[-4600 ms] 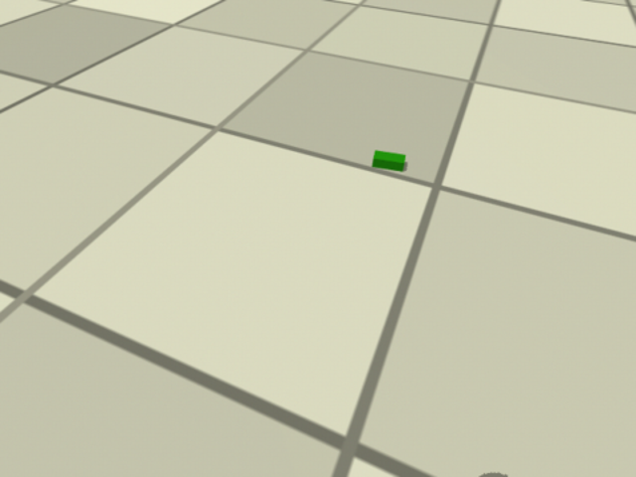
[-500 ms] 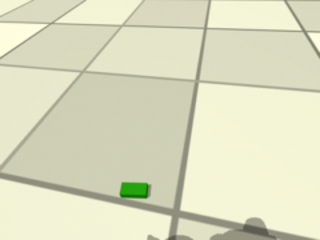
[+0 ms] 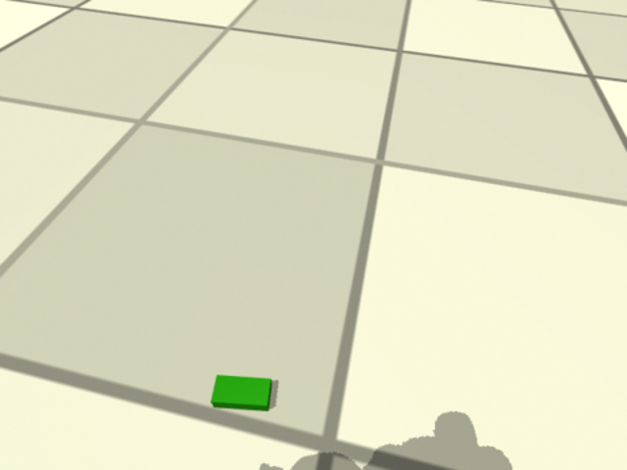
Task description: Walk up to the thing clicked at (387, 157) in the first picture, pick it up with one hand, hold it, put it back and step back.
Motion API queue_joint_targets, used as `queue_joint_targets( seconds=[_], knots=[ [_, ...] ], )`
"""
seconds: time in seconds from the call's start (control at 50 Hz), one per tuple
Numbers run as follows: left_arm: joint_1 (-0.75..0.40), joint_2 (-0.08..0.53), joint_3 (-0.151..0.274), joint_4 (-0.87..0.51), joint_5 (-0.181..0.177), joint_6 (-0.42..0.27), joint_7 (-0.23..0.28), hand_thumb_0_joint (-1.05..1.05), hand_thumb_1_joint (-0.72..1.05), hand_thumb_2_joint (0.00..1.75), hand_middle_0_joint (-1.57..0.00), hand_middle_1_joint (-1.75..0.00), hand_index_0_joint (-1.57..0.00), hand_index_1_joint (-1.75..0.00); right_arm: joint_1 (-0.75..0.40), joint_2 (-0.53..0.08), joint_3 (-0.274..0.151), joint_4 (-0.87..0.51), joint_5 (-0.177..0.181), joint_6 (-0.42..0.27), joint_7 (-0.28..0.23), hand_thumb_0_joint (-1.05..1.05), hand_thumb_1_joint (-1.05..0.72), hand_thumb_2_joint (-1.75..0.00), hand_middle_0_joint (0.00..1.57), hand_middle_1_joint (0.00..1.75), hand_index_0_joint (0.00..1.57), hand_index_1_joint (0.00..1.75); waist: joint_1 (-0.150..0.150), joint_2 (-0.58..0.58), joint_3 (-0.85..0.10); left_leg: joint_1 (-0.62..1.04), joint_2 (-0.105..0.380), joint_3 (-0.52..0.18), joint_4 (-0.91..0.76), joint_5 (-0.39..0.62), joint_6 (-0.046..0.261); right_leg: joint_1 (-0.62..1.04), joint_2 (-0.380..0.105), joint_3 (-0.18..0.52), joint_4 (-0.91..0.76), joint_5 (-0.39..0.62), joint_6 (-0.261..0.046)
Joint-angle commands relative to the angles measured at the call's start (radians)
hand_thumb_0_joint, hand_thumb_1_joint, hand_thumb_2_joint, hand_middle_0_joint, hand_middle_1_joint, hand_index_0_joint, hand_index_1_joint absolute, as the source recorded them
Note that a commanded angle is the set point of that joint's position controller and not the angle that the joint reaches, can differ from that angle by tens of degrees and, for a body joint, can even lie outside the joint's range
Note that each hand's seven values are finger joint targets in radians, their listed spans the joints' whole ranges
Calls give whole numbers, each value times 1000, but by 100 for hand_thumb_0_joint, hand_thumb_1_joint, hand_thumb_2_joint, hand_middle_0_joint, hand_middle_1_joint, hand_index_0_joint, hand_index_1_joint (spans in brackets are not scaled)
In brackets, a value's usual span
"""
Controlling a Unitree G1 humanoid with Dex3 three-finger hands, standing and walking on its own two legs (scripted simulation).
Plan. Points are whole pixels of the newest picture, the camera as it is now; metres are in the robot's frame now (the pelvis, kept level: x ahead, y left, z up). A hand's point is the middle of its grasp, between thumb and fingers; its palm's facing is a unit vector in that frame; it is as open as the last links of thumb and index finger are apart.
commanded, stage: walk up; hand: left
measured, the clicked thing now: (242, 393) +0.46 +0.21 -0.73
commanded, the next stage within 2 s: stand in 1.30 s
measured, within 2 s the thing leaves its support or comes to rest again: neither
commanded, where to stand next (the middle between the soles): +0.07 -0.01 m, yaw -1 degrees
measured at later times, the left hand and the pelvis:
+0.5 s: hand out of the picture +0.14 +0.25 -0.13, palm faces -0.04 -0.93 -0.36, open 7.4 cm; pelvis +0.03 +0.00 +0.02, yaw +0 degrees
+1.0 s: hand out of the picture +0.12 +0.26 -0.13, palm faces -0.01 -0.94 -0.34, open 7.4 cm; pelvis +0.04 +0.01 +0.03, yaw +1 degrees
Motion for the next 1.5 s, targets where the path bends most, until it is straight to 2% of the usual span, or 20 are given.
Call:
queue_joint_targets(
  seconds=[0.0, 0.02, 0.04, 0.06, 0.08, 0.1, 0.12, 0.14, 0.16, 0.18, 0.2, 0.24, 0.34, 0.56, 0.66, 0.94, 1.24, 1.26, 1.3, 1.48],
  knots=[
    [126, 174, 73, 12, 9, -30, 31, 0, 90, 90, -20, -30, -20, -30, -69, -211, -48, -63, 19, 5, -18, 0, -90, -90, 20, 30, 20, 30, 57, 134, -145, -67, 152, -155, -88, 58, 127, 239, 37, -9, -272, 219, 6],
    [97, 201, 79, 5, 17, -34, 36, 0, 90, 90, -20, -30, -20, -30, -59, -161, -29, -59, 26, 10, -19, 0, -90, -90, 20, 30, 20, 30, 58, 38, -124, -126, 115, -125, -24, -27, 80, 259, -20, 89, -358, 196, -15],
    [39, 277, 87, -25, 25, -46, 40, 0, 90, 90, -20, -30, -20, -30, -51, -117, -18, -58, 32, 16, -17, 0, -90, -90, 20, 30, 20, 30, 32, -118, -96, -158, 5, -65, 97, -145, 14, 167, -228, 433, -492, 92, -89],
    [-56, 324, 90, -31, 15, -37, 36, 0, 90, 90, -20, -30, -20, -30, -60, -177, -41, -27, 28, 24, -32, 0, -90, -90, 20, 30, 20, 30, 18, -144, -68, -45, 4, -66, 182, -298, 10, -2, -336, 500, -515, 44, -200],
    [-110, 290, 81, -43, 13, -35, 32, 0, 90, 90, -20, -30, -20, -30, -28, -202, -48, 6, 28, 24, -31, 0, -90, -90, 20, 30, 20, 30, -8, -92, -48, 3, 19, -85, 172, -264, 9, -17, -300, 431, -476, 67, -197],
    [-129, 256, 66, -38, 6, -33, 33, 0, 90, 90, -20, -30, -20, -30, -30, -191, -42, 25, 32, 15, -28, 0, -90, -90, 20, 30, 20, 30, -19, -62, -51, 20, 10, -72, 66, -202, 17, 7, -234, 319, -420, 155, -158],
    [-147, 237, 56, -29, 5, -29, 32, 0, 90, 90, -20, -30, -20, -30, -8, -184, -40, 50, 35, 7, -28, 0, -90, -90, 20, 30, 20, 30, -32, -74, -72, 99, 15, -62, -50, -46, 21, 4, -181, 234, -373, 235, -100],
    [-141, 207, 46, -20, 0, -28, 29, 0, 90, 90, -20, -30, -20, -30, 3, -190, -42, 70, 30, -2, -31, 0, -90, -90, 20, 30, 20, 30, -31, -84, -108, 165, 49, -103, -102, 101, 31, 9, -141, 173, -318, 340, -61],
    [-115, 183, 37, -8, -6, -26, 26, 0, 90, 90, -20, -30, -20, -30, -36, -222, -44, 65, 23, -9, -30, 0, -90, -90, 20, 30, 20, 30, -6, -34, -145, 167, 100, -197, -145, 149, 54, 36, -84, 124, -279, 367, -24],
    [-90, 181, 37, 12, -11, -22, 23, 0, 90, 90, -20, -30, -20, -30, -86, -239, -39, 63, 24, -13, -27, 0, -90, -90, 20, 30, 20, 30, 28, -11, -155, 104, 126, -228, -153, 95, 77, 106, -41, 89, -285, 272, -5],
    [-98, 194, 39, 29, -9, -21, 25, 0, 90, 90, -20, -30, -20, -30, -105, -225, -30, 77, 29, -11, -23, 0, -90, -90, 20, 30, 20, 30, 32, -22, -144, 63, 113, -205, -150, 80, 70, 158, -51, 103, -324, 225, -8],
    [-140, 201, 38, 45, -9, -21, 24, 0, 90, 90, -20, -30, -20, -30, -113, -200, -18, 106, 29, -4, -23, 0, -90, -90, 20, 30, 20, 30, 16, -26, -129, 103, 63, -141, -156, 83, 39, 149, -94, 146, -361, 260, -25],
    [-190, 184, 27, 88, -15, -16, 24, 0, 90, 90, -20, -30, -20, -30, -135, -196, -11, 163, 29, -5, -25, 0, -90, -90, 20, 30, 20, 30, 12, -2, -159, 157, 78, -144, -215, 158, 37, 203, -86, 105, -388, 334, -10],
    [-268, 160, 17, 166, -14, -1, 15, 0, 90, 90, -20, -30, -20, -30, -203, -186, -2, 239, 21, -3, -26, 0, -90, -90, 20, 30, 20, 30, 19, 42, -136, 178, 87, -149, -360, 101, 13, 276, -82, 87, -502, 296, 12],
    [-278, 162, 21, 185, -8, -3, 14, 0, 90, 90, -20, -30, -20, -30, -202, -180, -5, 250, 22, -2, -26, 0, -90, -90, 20, 30, 20, 30, 8, 22, -151, 226, 82, -131, -359, 155, 7, 286, -92, 84, -539, 329, 18],
    [-263, 152, 24, 202, -3, 2, 15, 0, 90, 90, -20, -30, -20, -30, -203, -181, -11, 253, 17, 3, -30, 0, -90, -90, 20, 30, 20, 30, 8, 18, -150, 257, 88, -129, -379, 179, 9, 293, -94, 72, -563, 349, 29],
    [-242, 142, 25, 199, 2, 5, 17, 0, 90, 90, -20, -30, -20, -30, -192, -173, -17, 248, 15, 4, -31, 0, -90, -90, 20, 30, 20, 30, 10, 22, -138, 247, 83, -138, -401, 157, 6, 308, -92, 66, -568, 339, 33],
    [-247, 142, 26, 200, 2, 5, 17, 0, 90, 90, -20, -30, -20, -30, -189, -169, -17, 249, 15, 4, -31, 0, -90, -90, 20, 30, 20, 30, 8, 20, -137, 242, 82, -140, -403, 162, 5, 313, -92, 65, -566, 340, 32],
    [-229, 140, 27, 195, 1, 7, 19, 0, 90, 90, -20, -30, -20, -30, -208, -170, -16, 233, 13, -2, -35, 0, -90, -90, 20, 30, 20, 30, 13, 12, -131, 262, 96, -146, -391, 273, -4, 297, -99, 70, -563, 382, 33],
    [-233, 145, 28, 180, 2, 11, 16, 0, 90, 90, -20, -30, -20, -30, -197, -164, -11, 226, 14, -1, -37, 0, -90, -90, 20, 30, 20, 30, 6, 22, -139, 255, 92, -139, -396, 235, -6, 316, -102, 73, -574, 365, 31]
  ],
)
